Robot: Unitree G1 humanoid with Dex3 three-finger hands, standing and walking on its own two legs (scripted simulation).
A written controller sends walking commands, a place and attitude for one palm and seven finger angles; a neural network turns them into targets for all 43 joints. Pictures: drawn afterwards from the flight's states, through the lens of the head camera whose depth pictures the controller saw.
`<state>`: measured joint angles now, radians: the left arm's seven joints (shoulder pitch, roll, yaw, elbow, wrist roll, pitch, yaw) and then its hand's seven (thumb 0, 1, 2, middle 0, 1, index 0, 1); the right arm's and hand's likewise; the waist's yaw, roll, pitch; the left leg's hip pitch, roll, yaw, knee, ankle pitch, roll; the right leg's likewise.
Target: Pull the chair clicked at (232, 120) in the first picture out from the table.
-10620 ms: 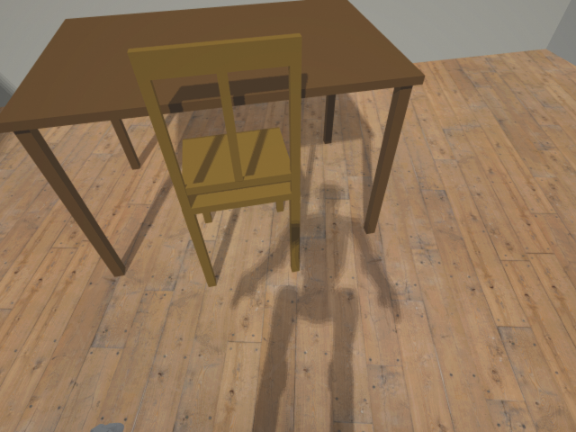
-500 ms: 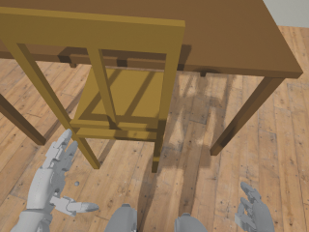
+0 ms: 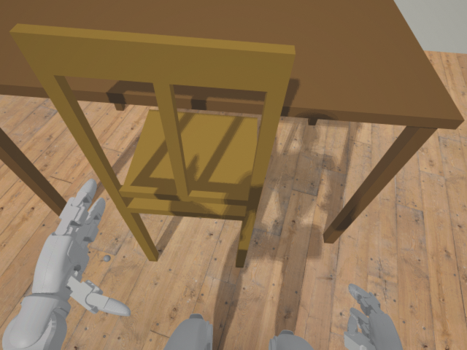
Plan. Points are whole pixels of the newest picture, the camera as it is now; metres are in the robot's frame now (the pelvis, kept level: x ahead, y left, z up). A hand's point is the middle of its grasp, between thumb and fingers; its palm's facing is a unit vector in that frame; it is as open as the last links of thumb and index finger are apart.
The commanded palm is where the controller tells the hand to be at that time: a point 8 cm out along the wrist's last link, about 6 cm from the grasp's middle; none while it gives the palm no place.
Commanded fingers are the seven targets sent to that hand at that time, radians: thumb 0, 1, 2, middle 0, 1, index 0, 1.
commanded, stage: raise the hand toward the chair's back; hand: left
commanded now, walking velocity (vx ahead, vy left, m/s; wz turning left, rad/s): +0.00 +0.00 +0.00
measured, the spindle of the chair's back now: (175, 149) +0.48 +0.15 +0.02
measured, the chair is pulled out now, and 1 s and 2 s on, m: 0.00 0.00 0.00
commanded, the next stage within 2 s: aim the fingers beside a spindle in 0.44 s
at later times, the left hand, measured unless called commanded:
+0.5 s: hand (119, 259) +0.24 +0.19 +0.05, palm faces +0.00 -1.00 -0.05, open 16.9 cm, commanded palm +0.23 +0.25 +0.05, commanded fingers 0.00 -0.50 0.30 -0.06 -0.08 -0.06 -0.08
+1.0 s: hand (146, 241) +0.28 +0.16 +0.02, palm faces -0.03 -1.00 -0.04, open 16.9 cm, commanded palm +0.27 +0.22 +0.03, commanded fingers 0.00 -0.50 0.30 -0.06 -0.08 -0.06 -0.08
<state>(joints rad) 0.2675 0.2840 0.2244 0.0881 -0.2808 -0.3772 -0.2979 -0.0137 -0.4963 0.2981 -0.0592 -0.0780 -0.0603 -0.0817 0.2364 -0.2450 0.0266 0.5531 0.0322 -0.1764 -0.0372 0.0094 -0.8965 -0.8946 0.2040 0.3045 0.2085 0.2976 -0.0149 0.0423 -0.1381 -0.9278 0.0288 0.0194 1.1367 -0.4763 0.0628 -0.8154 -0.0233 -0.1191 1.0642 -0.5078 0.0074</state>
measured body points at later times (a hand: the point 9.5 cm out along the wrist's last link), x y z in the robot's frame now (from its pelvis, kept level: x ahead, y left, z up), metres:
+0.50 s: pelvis +0.01 -0.01 +0.00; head +0.07 +0.00 +0.45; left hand +0.24 +0.24 +0.06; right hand +0.18 -0.26 -0.07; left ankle +0.04 +0.08 -0.66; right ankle +0.01 -0.13 -0.66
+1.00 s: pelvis +0.01 -0.02 +0.00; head +0.09 -0.02 +0.44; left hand +0.28 +0.22 +0.03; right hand +0.17 -0.28 -0.09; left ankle +0.04 +0.08 -0.66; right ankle +0.01 -0.13 -0.66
